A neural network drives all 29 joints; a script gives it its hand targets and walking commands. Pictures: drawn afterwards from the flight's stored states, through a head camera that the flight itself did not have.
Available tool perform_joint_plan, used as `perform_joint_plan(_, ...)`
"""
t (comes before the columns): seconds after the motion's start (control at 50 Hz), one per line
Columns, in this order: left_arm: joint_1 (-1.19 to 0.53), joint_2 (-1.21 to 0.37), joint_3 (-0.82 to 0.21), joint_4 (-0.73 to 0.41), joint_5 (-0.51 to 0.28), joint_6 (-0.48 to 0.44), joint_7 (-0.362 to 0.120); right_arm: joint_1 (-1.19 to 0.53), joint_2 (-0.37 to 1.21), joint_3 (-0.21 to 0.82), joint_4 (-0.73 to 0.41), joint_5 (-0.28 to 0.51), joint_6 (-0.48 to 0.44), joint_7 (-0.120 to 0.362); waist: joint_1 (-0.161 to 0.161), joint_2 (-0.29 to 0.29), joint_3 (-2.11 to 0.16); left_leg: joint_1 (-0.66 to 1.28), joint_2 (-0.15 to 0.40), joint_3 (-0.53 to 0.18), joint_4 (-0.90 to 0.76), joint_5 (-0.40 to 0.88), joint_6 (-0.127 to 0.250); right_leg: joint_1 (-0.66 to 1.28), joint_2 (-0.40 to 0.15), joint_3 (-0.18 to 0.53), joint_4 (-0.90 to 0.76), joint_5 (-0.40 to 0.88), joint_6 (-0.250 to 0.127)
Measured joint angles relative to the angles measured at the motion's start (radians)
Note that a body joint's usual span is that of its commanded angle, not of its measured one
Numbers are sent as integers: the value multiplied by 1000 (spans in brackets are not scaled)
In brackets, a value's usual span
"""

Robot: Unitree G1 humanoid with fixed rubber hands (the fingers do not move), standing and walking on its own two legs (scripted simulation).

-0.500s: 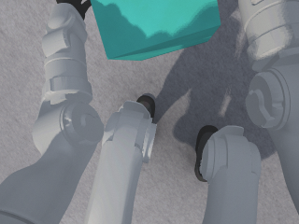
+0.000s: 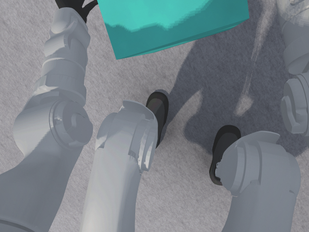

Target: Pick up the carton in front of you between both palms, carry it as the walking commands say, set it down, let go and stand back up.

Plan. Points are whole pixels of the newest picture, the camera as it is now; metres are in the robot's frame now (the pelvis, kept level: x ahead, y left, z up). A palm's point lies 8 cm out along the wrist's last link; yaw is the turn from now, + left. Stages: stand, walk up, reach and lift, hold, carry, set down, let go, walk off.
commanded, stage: set down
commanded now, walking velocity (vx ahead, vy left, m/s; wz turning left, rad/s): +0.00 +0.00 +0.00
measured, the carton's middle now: out of the picture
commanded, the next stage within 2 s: let go in 1.16 s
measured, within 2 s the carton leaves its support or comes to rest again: neither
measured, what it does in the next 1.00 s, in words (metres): rises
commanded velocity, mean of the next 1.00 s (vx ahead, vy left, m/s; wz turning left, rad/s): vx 0.00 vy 0.00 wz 0.00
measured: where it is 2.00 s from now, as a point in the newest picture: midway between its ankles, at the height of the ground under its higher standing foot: (186, 147)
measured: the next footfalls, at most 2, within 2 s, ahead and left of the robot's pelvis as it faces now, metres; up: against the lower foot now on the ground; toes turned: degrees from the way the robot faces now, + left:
none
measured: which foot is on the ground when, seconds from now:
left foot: down 0.00-1.00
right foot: down 0.00-1.00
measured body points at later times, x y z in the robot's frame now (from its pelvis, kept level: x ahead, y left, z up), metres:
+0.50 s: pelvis -0.01 +0.01 +0.05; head +0.35 +0.05 +0.31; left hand +0.49 +0.31 -0.08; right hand +0.64 -0.04 -0.06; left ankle +0.14 +0.13 -0.35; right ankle +0.07 -0.10 -0.35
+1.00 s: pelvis +0.02 +0.01 +0.17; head +0.36 +0.02 +0.46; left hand +0.49 +0.31 +0.08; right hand +0.65 -0.05 +0.07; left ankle +0.14 +0.13 -0.35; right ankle +0.07 -0.10 -0.35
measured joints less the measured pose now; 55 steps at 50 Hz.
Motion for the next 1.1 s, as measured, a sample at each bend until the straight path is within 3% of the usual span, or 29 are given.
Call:
perform_joint_plan(0.12, -24, 61, -125, -25, -155, -4, 21, -36, -66, 101, -60, 100, 11, -4, -3, 9, 36, -12, 25, 20, 16, 28, 39, -2, -23, -8, 14, 15, 2)
perform_joint_plan(0.26, -26, 6, -205, -161, -205, 65, 89, -86, -101, 105, -79, 120, 68, 7, 7, -3, 18, 12, 5, 20, -1, 53, 54, 41, -47, -11, -3, 20, 11)
perform_joint_plan(0.36, 15, -38, -234, -249, -183, 128, 127, -85, -109, 35, -19, 102, 101, 30, 25, -41, -50, 50, -18, 9, -68, 66, 48, 90, -64, -22, -70, 23, 6)
perform_joint_plan(0.52, 70, -72, -221, -313, -130, 179, 124, -52, -95, -88, 53, 25, 102, 65, 39, -67, -168, 100, -42, -16, -191, 84, 37, 151, -70, -41, -204, 41, -1)
perform_joint_plan(0.84, 243, -94, -157, -473, -99, 249, 87, 112, -47, -120, -153, -40, 185, 76, 28, -57, -373, 212, -38, -18, -454, 107, 40, 249, -47, -20, -483, 95, 9)
perform_joint_plan(1.1, 307, -122, -133, -505, -47, 263, 52, 186, -12, -216, -147, -102, 187, 100, 26, -89, -435, 428, -35, -29, -745, 181, 38, 457, -38, -14, -785, 187, 7)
